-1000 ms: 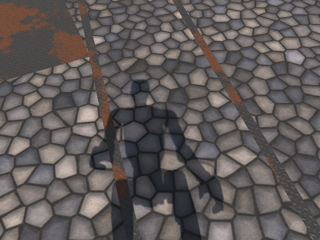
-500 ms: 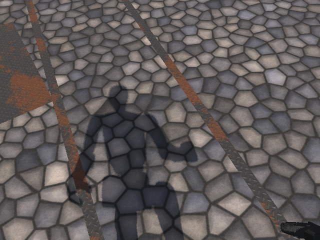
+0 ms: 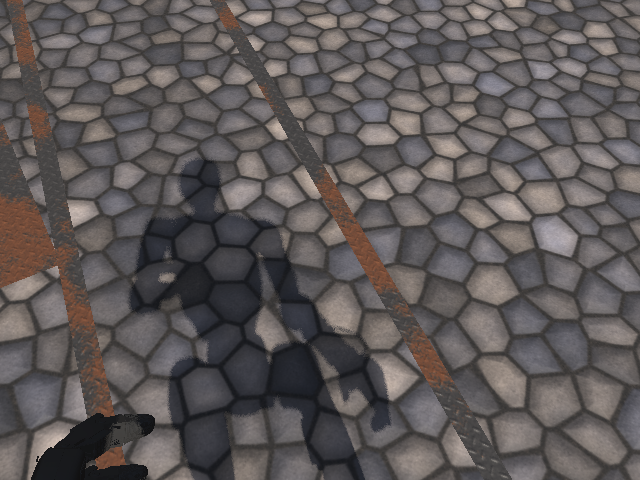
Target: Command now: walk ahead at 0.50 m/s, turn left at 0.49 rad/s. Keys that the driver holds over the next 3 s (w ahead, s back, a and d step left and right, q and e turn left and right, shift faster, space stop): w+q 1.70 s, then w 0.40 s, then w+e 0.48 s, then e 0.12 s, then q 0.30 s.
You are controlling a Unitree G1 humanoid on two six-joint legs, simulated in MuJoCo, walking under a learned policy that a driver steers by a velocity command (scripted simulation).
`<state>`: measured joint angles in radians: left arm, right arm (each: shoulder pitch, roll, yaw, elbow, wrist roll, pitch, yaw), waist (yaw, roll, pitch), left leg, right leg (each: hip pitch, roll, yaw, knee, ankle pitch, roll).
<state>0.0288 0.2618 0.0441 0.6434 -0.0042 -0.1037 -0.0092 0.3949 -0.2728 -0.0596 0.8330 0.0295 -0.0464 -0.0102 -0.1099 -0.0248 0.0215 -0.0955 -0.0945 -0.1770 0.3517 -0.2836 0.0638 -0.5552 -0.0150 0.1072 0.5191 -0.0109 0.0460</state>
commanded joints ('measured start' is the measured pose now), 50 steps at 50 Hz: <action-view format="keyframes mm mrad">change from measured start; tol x32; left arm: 1 -64 107 36 -86 -10 -29 -6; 6 365 249 90 13 8 -13 7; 50 -43 156 32 -40 -5 -21 -19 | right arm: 1 0 -174 -45 -61 2 1 -11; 25 -396 -75 -8 -303 -5 8 72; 30 43 -306 -109 -220 -2 34 32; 50 -39 -187 -55 -178 -3 8 -7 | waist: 1 50 141 -16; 6 171 -302 -345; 25 181 -33 52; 31 44 287 -410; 50 63 140 -17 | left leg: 1 -51 234 -244 -23 213 119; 8 -703 132 31 905 -162 -50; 25 -555 162 203 292 214 -14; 29 -8 25 266 198 161 98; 31 517 438 -646 14 -19 371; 39 -126 252 -150 -122 363 242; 50 -74 235 -230 16 150 132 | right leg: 1 147 40 -25 -60 -33 -15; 4 572 -103 62 -91 -64 -124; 6 944 -441 681 -184 -355 -329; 12 444 -233 127 -336 -114 -227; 24 575 -254 -205 -336 141 -186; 28 615 -244 -293 0 676 -135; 29 484 -207 -318 228 620 -100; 31 -155 56 -121 851 -593 -15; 32 -260 -4 0 884 -534 -32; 50 109 7 -18 -15 -12 -14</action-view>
